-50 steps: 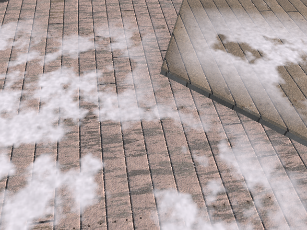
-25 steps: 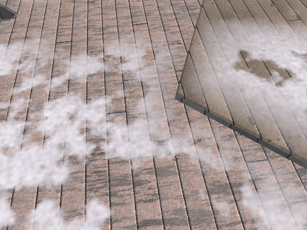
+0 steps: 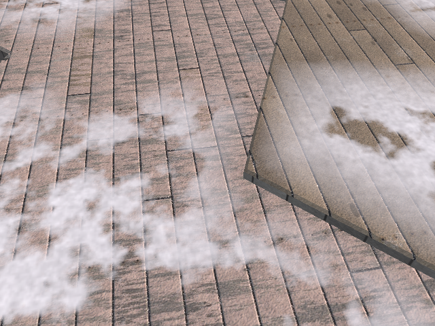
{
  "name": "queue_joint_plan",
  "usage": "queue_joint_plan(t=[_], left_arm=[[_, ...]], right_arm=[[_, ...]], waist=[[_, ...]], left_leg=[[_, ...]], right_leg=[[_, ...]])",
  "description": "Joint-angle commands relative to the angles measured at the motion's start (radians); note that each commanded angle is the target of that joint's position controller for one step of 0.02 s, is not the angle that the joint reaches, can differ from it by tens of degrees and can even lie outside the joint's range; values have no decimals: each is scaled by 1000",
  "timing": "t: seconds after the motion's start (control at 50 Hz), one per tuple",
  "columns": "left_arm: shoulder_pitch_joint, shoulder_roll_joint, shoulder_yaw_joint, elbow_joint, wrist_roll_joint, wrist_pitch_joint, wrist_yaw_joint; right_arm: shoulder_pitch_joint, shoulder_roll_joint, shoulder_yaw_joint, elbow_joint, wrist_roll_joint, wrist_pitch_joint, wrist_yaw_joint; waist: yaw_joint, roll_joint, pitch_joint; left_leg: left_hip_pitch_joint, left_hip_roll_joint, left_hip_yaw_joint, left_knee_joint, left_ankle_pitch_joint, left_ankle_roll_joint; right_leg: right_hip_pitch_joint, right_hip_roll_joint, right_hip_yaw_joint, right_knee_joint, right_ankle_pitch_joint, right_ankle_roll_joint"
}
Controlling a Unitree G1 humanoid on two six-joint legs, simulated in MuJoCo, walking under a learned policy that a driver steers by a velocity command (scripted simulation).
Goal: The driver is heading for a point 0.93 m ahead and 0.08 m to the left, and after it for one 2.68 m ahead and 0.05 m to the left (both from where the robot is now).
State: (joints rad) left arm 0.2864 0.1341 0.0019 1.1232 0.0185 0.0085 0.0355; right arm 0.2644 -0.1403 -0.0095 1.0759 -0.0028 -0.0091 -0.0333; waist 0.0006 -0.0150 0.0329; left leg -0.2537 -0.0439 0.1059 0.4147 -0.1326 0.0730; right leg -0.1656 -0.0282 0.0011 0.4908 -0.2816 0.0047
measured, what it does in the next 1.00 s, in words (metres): walks ahead: right foot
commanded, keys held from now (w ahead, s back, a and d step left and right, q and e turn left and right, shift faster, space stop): w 0.60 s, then no key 0.36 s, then w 0.04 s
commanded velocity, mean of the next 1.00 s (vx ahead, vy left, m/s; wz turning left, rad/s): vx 0.29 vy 0.00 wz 0.00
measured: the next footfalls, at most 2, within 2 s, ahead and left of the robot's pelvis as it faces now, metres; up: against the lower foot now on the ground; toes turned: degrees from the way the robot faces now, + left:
right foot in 0.78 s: +0.43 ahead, -0.07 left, +0.00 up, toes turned -3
left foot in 1.26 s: +0.37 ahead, +0.10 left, +0.00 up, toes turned +3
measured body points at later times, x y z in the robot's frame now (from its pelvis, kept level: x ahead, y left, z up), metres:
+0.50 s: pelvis +0.11 +0.03 +0.01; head +0.12 +0.04 +0.46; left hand +0.14 +0.27 -0.15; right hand +0.08 -0.21 -0.14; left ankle +0.08 +0.10 -0.74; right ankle +0.08 -0.10 -0.67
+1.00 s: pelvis +0.30 -0.01 +0.00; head +0.34 -0.03 +0.45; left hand +0.34 +0.22 -0.15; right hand +0.32 -0.24 -0.17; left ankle +0.27 +0.12 -0.69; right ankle +0.39 -0.06 -0.74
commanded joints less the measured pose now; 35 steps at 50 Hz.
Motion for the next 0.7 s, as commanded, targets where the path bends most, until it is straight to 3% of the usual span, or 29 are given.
queue_joint_plan(t=[0.02,0.08,0.1,0.12,0.14,0.16,0.2,0.22,0.28,0.3,0.32,0.34,0.36,0.38,0.4,0.42,0.44,0.48,0.52,0.6,0.66,0.7], left_arm=[[133,49,0,18,-3,-13,-1],[143,82,13,0,-1,-26,1],[146,92,19,-9,-1,-29,-1],[188,117,29,-6,-8,-27,-3],[216,150,43,-1,-10,-28,-2],[193,166,53,-4,-3,-31,1],[178,154,59,-14,1,-42,1],[168,151,61,-19,1,-49,0],[148,155,67,-27,-3,-63,-5],[137,157,70,-29,-5,-63,-8],[136,157,72,-32,-5,-63,-11],[133,138,68,-39,0,-68,-13],[96,69,49,-76,-7,-78,-25],[59,68,50,-128,-1,-83,-35],[11,124,63,-140,24,-81,-44],[-4,104,60,-143,20,-84,-55],[3,87,57,-137,11,-90,-63],[9,88,61,-132,16,-84,-72],[-21,91,65,-140,15,-72,-74],[-205,75,55,-214,12,-64,-74],[-267,50,39,-238,1,-67,-68],[-243,64,40,-232,-3,-71,-58]], right_arm=[[42,-93,-23,-19,1,7,5],[67,-115,-37,-19,-7,12,14],[57,-91,-33,-28,-11,9,19],[18,-85,-34,-45,-9,8,24],[-24,-60,-29,-67,-13,2,32],[-43,-56,-27,-82,-30,-8,40],[-37,-94,-41,-94,-31,-24,49],[-26,-92,-42,-95,-30,-33,54],[-24,-70,-40,-115,-20,-50,56],[20,-60,-41,-102,-18,-53,53],[96,-63,-46,-72,-13,-56,48],[202,-88,-57,-37,-13,-63,40],[328,-170,-76,-16,-25,-75,27],[437,-250,-95,21,-18,-66,30],[336,-191,-77,-4,-26,-60,29],[234,-169,-68,-41,-25,-65,35],[182,-161,-64,-61,-24,-72,36],[172,-133,-51,-61,-17,-88,29],[228,-115,-41,-36,-14,-97,24],[284,-114,-31,-14,-15,-101,21],[274,-112,-23,-8,-15,-101,18],[279,-124,-24,5,-13,-102,16]], waist=[[-1,-13,82],[-8,-37,83],[-4,-57,92],[24,-92,112],[41,-164,142],[39,-190,158],[14,-108,133],[2,-93,118],[-11,-117,116],[-33,-99,116],[-55,-69,105],[-91,-17,76],[-141,196,38],[-151,358,31],[-86,180,99],[-46,92,120],[-19,64,113],[4,68,88],[2,68,70],[-24,82,95],[-26,107,103],[-19,131,72]], left_leg=[[7,139,-193,-184,-279,-21],[5,91,-155,-72,-455,13],[-26,73,-135,-26,-439,15],[-110,42,-103,45,-430,-1],[-182,0,-35,172,-306,-19],[-228,30,-35,290,-221,-17],[-299,67,-70,375,-238,-15],[-289,75,-74,358,-234,-14],[-123,52,-28,196,-245,-7],[-20,31,3,106,-206,-4],[110,0,24,47,-176,-7],[266,21,-26,5,-190,-3],[399,237,-349,-165,-397,43],[433,417,-699,-302,-563,136],[323,424,-685,-296,-588,149],[240,387,-601,-297,-530,137],[204,348,-511,-310,-410,121],[198,292,-383,-322,-208,106],[246,264,-296,-306,1,105],[260,247,-202,-285,250,122],[196,208,-106,-219,548,97],[195,215,-96,-157,678,81]], right_leg=[[-103,-39,61,-160,-116,-39],[-158,-38,99,-194,-390,-88],[-130,-61,138,-225,-420,-108],[-120,-110,230,-293,-521,-138],[-81,-193,342,-386,-564,-172],[-59,-268,399,-426,-511,-206],[11,-268,364,-419,-382,-205],[29,-248,321,-399,-328,-195],[-48,-197,219,-339,-251,-178],[-99,-179,188,-295,-245,-176],[-166,-153,164,-229,-232,-171],[-253,-118,125,-115,-198,-155],[-400,-7,-8,198,-147,-107],[-575,76,-84,455,-260,-97],[-600,0,-5,602,-207,-119],[-585,-33,21,622,-108,-124],[-547,-54,25,606,-34,-117],[-508,-67,2,566,45,-91],[-533,-58,-27,544,89,-72],[-571,-46,-70,374,153,-39],[-408,8,-123,172,217,-47],[-291,37,-129,125,250,-70]])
